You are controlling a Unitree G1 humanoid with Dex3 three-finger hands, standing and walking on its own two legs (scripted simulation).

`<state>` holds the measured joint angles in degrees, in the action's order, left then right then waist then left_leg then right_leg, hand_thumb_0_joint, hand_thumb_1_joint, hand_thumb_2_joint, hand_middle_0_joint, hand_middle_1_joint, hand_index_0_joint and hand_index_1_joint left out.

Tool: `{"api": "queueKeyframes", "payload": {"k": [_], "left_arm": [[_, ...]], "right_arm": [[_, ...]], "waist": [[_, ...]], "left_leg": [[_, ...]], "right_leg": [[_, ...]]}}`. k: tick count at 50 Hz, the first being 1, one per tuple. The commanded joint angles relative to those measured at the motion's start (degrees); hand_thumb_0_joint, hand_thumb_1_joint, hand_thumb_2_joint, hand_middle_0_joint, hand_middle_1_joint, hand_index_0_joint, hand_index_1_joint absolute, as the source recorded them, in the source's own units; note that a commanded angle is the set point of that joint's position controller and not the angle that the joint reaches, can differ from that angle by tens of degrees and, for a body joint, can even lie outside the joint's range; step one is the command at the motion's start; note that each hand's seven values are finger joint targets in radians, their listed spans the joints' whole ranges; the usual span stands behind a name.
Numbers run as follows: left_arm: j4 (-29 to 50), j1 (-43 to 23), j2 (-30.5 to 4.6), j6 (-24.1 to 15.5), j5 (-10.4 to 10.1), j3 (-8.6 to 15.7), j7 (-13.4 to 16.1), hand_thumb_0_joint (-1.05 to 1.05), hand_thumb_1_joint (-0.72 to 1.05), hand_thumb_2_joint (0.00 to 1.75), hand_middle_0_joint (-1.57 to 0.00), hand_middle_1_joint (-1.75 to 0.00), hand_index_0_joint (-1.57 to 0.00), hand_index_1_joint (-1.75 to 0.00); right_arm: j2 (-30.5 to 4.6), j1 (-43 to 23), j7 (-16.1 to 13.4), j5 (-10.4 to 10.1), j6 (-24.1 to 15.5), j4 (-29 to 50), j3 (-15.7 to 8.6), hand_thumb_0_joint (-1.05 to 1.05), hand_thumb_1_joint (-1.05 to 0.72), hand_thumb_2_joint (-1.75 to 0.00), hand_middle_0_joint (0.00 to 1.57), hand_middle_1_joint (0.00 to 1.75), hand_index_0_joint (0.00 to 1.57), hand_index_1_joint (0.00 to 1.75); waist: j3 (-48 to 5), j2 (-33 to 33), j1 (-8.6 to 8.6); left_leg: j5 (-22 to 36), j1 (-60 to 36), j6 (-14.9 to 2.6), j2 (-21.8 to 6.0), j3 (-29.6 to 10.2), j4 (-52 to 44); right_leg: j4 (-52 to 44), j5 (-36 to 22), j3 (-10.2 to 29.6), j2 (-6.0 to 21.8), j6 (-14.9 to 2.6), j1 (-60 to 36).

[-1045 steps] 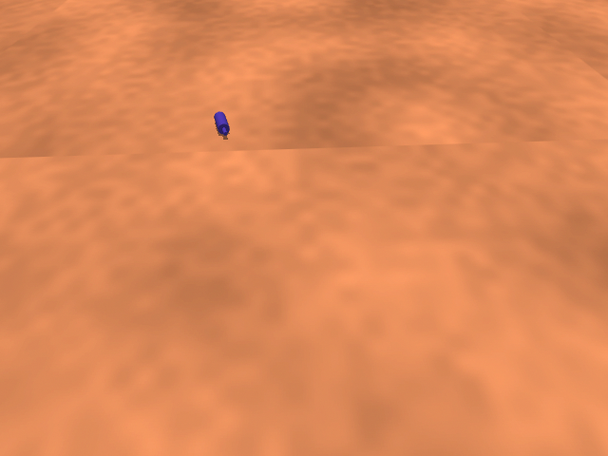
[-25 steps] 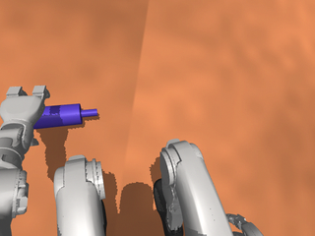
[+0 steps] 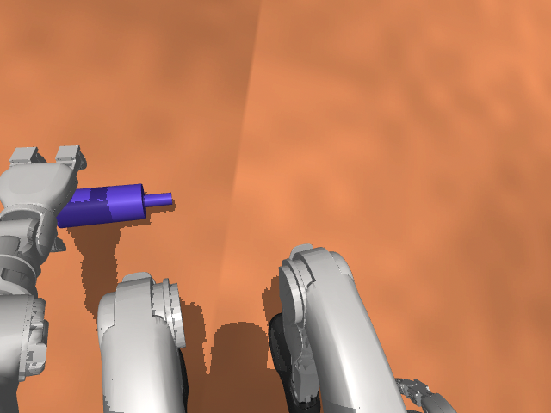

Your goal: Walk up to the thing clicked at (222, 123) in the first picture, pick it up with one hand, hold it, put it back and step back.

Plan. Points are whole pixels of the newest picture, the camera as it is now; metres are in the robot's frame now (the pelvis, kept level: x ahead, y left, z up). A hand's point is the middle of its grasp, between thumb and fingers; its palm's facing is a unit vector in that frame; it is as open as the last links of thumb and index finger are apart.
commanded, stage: rise first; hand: left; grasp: from above
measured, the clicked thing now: (117, 203) +0.48 +0.21 -0.30
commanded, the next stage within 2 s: approach in 0.52 s
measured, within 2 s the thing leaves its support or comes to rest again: neither
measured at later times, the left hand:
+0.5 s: hand (53, 217) +0.43 +0.27 -0.18, palm faces -0.48 -0.04 -0.88, open 13.9 cm
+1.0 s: hand (99, 185) +0.48 +0.21 -0.18, palm faces -0.44 -0.02 -0.90, open 13.1 cm
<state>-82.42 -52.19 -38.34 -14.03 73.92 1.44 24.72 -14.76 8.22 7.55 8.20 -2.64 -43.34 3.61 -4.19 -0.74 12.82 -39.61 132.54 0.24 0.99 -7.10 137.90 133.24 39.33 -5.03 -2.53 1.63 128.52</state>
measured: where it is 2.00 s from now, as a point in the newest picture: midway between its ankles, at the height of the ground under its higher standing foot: (237, 403)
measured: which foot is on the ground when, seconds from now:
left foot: down 0.00-1.00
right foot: down 0.00-1.00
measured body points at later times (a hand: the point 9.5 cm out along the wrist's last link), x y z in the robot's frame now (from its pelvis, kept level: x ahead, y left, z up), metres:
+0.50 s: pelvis +0.00 +0.00 +0.00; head +0.22 +0.07 +0.38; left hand +0.45 +0.27 -0.13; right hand +0.06 -0.27 -0.11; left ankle +0.08 +0.12 -0.30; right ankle +0.10 -0.12 -0.30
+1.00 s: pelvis +0.00 +0.00 +0.00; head +0.23 +0.07 +0.37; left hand +0.49 +0.21 -0.13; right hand +0.04 -0.27 -0.10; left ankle +0.07 +0.12 -0.30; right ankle +0.10 -0.12 -0.30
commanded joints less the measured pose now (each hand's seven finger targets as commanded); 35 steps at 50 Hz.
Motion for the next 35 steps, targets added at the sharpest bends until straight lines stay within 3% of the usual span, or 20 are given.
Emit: {"api": "queueKeyframes", "payload": {"k": [1,5,8,10,22,24,27,29,30,31,32,34,35], "left_arm": [[7.21,-17.94,-12.54,-0.2,-0.65,1.24,2.42,0.0,-0.53,1.01,-0.08,-1.03,-0.08,-1.02],[5.44,-17.9,-11.97,0.14,-0.43,0.91,2.44,0.0,-0.53,1.01,-0.09,-1.01,-0.08,-1.01],[7.19,-18.28,-13.56,0.09,-0.5,1.83,2.58,0.0,-0.53,1.01,-0.09,-1.01,-0.08,-1.01],[6.51,-17.73,-10.75,0.17,-0.66,0.28,2.28,0.0,-0.53,1.0,-0.09,-1.0,-0.09,-1.01],[5.3,-17.73,-12.82,-0.88,-0.61,1.3,2.87,0.0,-0.51,0.99,-0.1,-0.99,-0.1,-0.99],[3.62,-17.87,-11.49,-0.8,-0.42,0.55,3.12,0.0,-0.51,0.99,-0.09,-1.0,-0.09,-1.0],[6.67,-16.94,-13.44,-0.92,-0.05,2.07,3.71,0.0,-0.51,0.99,-0.1,-0.99,-0.1,-0.99],[8.16,-17.3,-12.39,-0.61,-0.01,1.96,4.05,0.0,-0.5,0.99,-0.11,-0.98,-0.1,-0.98],[6.32,-17.6,-11.59,-0.48,0.08,0.73,3.99,0.0,-0.51,0.98,-0.1,-0.99,-0.1,-1.0],[7.99,-18.47,-12.9,-0.56,-0.25,1.48,4.08,0.0,-0.57,1.06,-0.11,-0.96,-0.08,-0.99],[8.21,-17.71,-13.38,-0.24,-0.1,2.01,4.1,0.0,-0.5,1.04,-0.09,-1.04,-0.09,-1.05],[8.4,-18.71,-10.79,0.2,-0.72,0.54,4.03,0.0,-0.47,1.05,-0.11,-1.09,-0.11,-1.08],[7.24,-20.31,-8.77,0.5,-0.92,-0.82,3.76,0.0,-0.46,1.07,-0.11,-1.11,-0.12,-1.1]], "right_arm": [[-14.07,10.88,-1.01,-0.15,-0.31,0.85,-4.38,0.0,-0.91,-0.9,0.2,0.3,0.2,0.3],[-14.14,11.23,-0.86,-0.09,-0.61,0.67,-4.39,0.0,-0.91,-0.9,0.2,0.3,0.2,0.3],[-14.27,10.79,-0.94,-0.1,-0.75,0.99,-4.44,0.0,-0.91,-0.9,0.2,0.3,0.2,0.3],[-14.08,10.97,-0.88,-0.09,-0.71,0.86,-4.45,0.0,-0.91,-0.9,0.2,0.3,0.2,0.3],[-14.28,10.73,-1.14,0.11,-1.04,0.82,-4.19,0.0,-0.91,-0.9,0.2,0.3,0.2,0.3],[-14.22,10.93,-0.94,0.31,-1.31,0.65,-3.97,0.0,-0.9,-0.9,0.2,0.3,0.2,0.3],[-14.28,10.97,-0.83,0.48,-1.59,0.84,-4.22,0.0,-0.91,-0.9,0.2,0.3,0.2,0.3],[-14.34,11.01,-0.82,0.42,-1.48,0.93,-4.67,0.0,-0.9,-0.9,0.2,0.3,0.2,0.3],[-14.0,10.64,-0.68,0.44,-1.63,0.82,-4.41,0.0,-0.91,-0.9,0.2,0.3,0.2,0.3],[-14.13,10.64,-0.7,0.36,-1.5,0.84,-4.38,0.0,-0.91,-0.9,0.2,0.3,0.2,0.3],[-14.2,11.29,-0.87,0.22,-1.38,0.86,-4.71,0.0,-0.9,-0.9,0.2,0.3,0.2,0.3],[-13.73,11.51,-0.81,0.37,-1.54,0.41,-4.87,0.0,-0.91,-0.9,0.2,0.3,0.2,0.3],[-13.78,11.87,-0.71,0.41,-1.69,0.1,-4.85,0.0,-0.9,-0.9,0.2,0.3,0.2,0.3]], "waist": [[-37.22,15.68,0.14],[-35.05,14.45,1.05],[-37.18,16.94,-0.26],[-36.66,16.07,0.66],[-36.66,14.75,0.02],[-34.26,13.67,1.39],[-37.61,17.82,-0.44],[-39.02,18.11,-0.2],[-36.91,17.44,0.72],[-37.54,16.62,0.2],[-38.57,15.93,-0.38],[-38.16,16.53,0.21],[-36.87,15.9,1.83]], "left_leg": [[9.05,-28.76,-1.94,0.55,4.52,-14.7],[8.71,-27.95,-2.09,0.52,4.5,-14.82],[8.92,-29.86,-1.69,0.52,4.5,-15.46],[8.91,-29.39,-1.73,0.54,4.37,-15.5],[8.05,-28.52,-1.84,0.66,4.29,-15.01],[7.87,-27.47,-1.95,0.59,4.43,-14.43],[9.12,-30.42,-1.47,0.69,4.62,-15.04],[9.46,-31.65,-1.23,0.57,4.26,-15.48],[8.74,-29.98,-1.57,0.45,4.74,-14.56],[8.3,-28.39,-1.86,0.61,4.75,-14.69],[8.62,-29.05,-1.95,0.63,4.91,-14.75],[8.73,-29.73,-1.84,0.5,5.13,-14.86],[8.18,-29.11,-1.85,0.29,4.73,-14.66]], "right_leg": [[-13.92,-11.41,-3.85,-1.09,-3.95,-17.78],[-14.19,-11.37,-3.86,-0.88,-3.8,-17.27],[-13.77,-11.07,-3.88,-0.66,-4.02,-17.17],[-13.79,-11.3,-4.1,-0.79,-4.02,-17.04],[-13.65,-9.94,-4.06,-0.86,-4.02,-16.48],[-13.69,-10.19,-4.06,-0.82,-3.83,-16.04],[-12.93,-10.89,-4.05,-0.64,-4.15,-16.52],[-12.39,-11.31,-4.42,-0.56,-4.22,-15.93],[-13.01,-11.19,-4.02,-0.81,-4.1,-15.83],[-13.69,-10.58,-3.69,-0.92,-4.02,-16.63],[-14.02,-10.95,-3.56,-0.79,-3.94,-17.27],[-14.33,-11.18,-3.29,-0.79,-4.01,-17.05],[-14.15,-10.77,-3.78,-0.82,-3.99,-15.8]]}}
